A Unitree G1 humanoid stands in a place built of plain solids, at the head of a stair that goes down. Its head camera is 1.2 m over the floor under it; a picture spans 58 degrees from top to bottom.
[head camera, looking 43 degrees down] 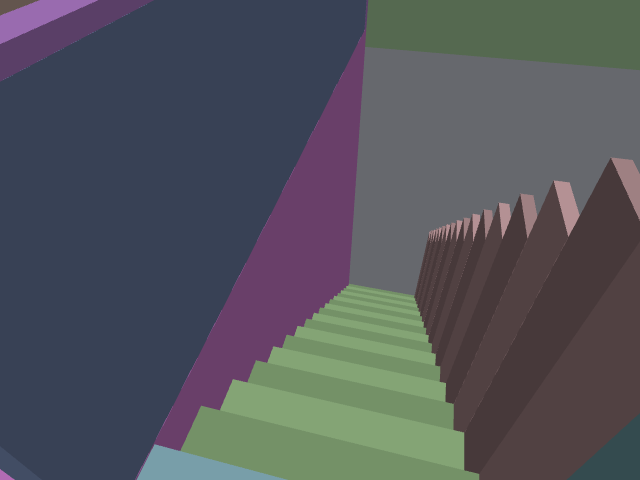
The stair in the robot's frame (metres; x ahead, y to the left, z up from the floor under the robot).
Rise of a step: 0.20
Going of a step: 0.21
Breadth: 0.90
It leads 14 degrees to the right of straight ahead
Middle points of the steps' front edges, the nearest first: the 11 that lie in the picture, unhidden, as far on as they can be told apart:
0.58 -0.04 -0.20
0.78 -0.09 -0.39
0.99 -0.14 -0.59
1.20 -0.19 -0.78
1.40 -0.24 -0.98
1.61 -0.29 -1.18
1.81 -0.34 -1.37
2.02 -0.39 -1.57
2.23 -0.44 -1.77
2.43 -0.49 -1.96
2.64 -0.54 -2.16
